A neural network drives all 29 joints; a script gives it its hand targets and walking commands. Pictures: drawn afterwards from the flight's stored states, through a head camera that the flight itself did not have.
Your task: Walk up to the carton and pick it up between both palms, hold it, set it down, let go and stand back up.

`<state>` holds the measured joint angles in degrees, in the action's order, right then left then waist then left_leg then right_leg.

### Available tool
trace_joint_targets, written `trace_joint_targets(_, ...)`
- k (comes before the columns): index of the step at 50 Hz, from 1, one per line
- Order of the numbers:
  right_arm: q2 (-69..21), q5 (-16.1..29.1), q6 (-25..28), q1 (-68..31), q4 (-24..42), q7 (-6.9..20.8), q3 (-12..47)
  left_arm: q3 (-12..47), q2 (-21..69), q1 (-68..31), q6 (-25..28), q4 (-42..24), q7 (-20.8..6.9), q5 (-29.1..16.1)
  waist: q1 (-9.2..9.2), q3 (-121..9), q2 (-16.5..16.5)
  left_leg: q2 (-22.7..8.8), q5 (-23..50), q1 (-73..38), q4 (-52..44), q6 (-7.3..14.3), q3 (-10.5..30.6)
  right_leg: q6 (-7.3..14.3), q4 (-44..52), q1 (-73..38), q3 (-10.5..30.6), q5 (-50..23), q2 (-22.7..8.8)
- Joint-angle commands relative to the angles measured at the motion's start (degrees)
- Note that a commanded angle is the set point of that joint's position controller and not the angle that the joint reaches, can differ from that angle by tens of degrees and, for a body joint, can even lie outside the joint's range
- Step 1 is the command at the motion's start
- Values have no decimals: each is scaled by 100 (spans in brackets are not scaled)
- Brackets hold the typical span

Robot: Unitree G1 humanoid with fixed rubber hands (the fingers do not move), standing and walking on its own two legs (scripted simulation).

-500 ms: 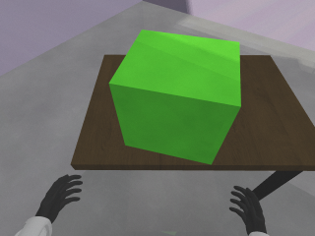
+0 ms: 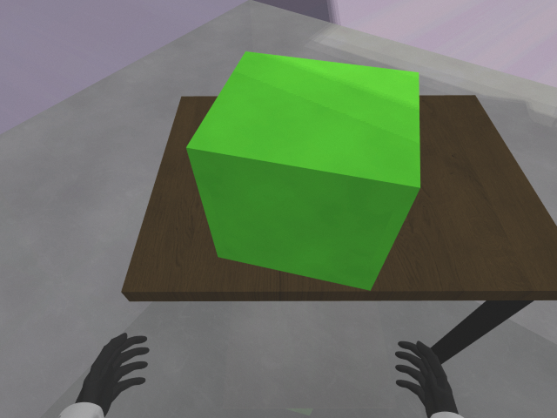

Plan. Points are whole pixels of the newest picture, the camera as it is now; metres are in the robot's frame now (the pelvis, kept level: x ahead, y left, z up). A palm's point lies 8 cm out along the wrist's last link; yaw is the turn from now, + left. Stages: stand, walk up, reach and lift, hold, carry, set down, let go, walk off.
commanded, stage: set down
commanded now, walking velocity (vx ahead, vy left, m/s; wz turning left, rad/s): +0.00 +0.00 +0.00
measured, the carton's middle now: (309, 173) +0.50 -0.02 +0.04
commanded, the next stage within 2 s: let go in 0.18 s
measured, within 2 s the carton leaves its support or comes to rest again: neither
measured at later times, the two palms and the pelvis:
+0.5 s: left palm (117, 399) +0.16 +0.24 -0.06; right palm (444, 409) +0.16 -0.22 -0.09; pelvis +0.00 -0.01 +0.00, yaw +0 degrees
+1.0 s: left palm out of the picture +0.13 +0.27 -0.08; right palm out of the picture +0.12 -0.28 -0.10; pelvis +0.00 +0.00 +0.00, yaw +0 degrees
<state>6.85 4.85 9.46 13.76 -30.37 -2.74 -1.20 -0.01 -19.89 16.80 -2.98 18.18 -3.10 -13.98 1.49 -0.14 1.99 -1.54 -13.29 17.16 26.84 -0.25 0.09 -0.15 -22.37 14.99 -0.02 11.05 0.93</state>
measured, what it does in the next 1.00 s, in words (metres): stands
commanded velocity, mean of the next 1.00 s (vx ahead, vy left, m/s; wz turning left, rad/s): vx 0.00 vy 0.00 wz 0.00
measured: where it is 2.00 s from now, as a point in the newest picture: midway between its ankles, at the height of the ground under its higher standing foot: outside the picture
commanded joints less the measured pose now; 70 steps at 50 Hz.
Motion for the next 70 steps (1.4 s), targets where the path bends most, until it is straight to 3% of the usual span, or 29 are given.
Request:
trace_joint_targets(1,814,-365,397,-610,77,178,-487,75,-271,-627,56,6,173,633,-133,-548,285,90,1011,-965,-718,-402,-222,254,304,-894,-401,-321,233)
trace_joint_targets(14,1040,-519,627,-1033,-822,413,-545,110,67,-810,-137,275,378,933,-136,-584,210,91,992,-1121,-652,-401,-240,290,329,-662,-513,-125,263)
trace_joint_targets(30,1080,-606,638,-960,-935,469,-480,79,149,-796,-296,346,447,1133,-111,-519,13,169,863,-1213,-619,-332,-270,213,366,-654,-446,-184,215)
trace_joint_targets(31,2362,-925,118,-179,-1286,349,-519,-505,-1043,-577,148,801,493,1917,3,-1070,-96,-306,2082,-646,-53,51,260,305,-416,-951,262,-1303,-588)
trace_joint_targets(32,2346,-867,-95,-256,-1274,327,-508,-517,-1126,-287,297,853,461,1834,-13,-1403,-327,-377,1951,-804,11,131,236,323,-545,-977,351,-1341,-656)
trace_joint_targets(33,2223,-824,-220,-397,-1279,331,-450,-493,-1042,-284,369,931,423,1787,-42,-1341,-359,-387,1677,-786,-71,131,272,266,-537,-882,350,-1185,-658)
trace_joint_targets(35,2093,-773,-366,-529,-1311,343,-379,-464,-920,-347,431,1004,366,1745,-42,-1085,-263,-371,1050,-538,-262,131,342,230,-452,-775,400,-653,-634)
trace_joint_targets(39,2136,-744,-468,-560,-1456,383,-327,-440,-988,-354,514,1221,294,1693,-56,-861,-213,-373,326,-467,-463,140,434,218,-343,-593,470,-294,-646)
trace_joint_targets(46,2440,-741,-562,-551,-1602,398,-283,-386,-1104,-267,601,1614,278,1672,-75,-814,-42,-440,569,-585,-504,189,556,254,-310,-559,479,-428,-618)
trace_joint_targets(55,2540,-719,-592,-446,-1736,371,-283,-365,-1191,-276,620,1970,302,1669,-115,-929,-70,-484,1145,-813,-422,203,553,256,-292,-688,457,-875,-648)
trace_joint_targets(70,2552,-680,-586,-476,-1975,336,-263,-326,-1182,-294,645,2319,330,1635,-112,-849,-71,-541,1136,-790,-547,220,618,266,-187,-767,478,-905,-679)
